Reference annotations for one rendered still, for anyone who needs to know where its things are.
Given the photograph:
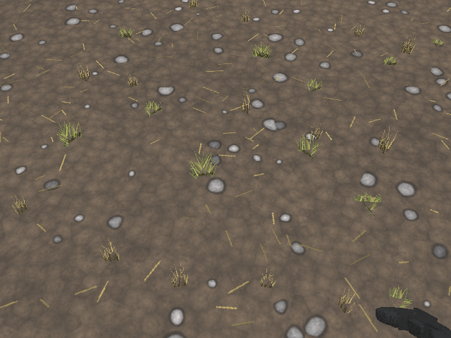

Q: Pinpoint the right robot hand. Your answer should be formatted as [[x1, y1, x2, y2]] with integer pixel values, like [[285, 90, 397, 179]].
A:
[[376, 307, 451, 338]]

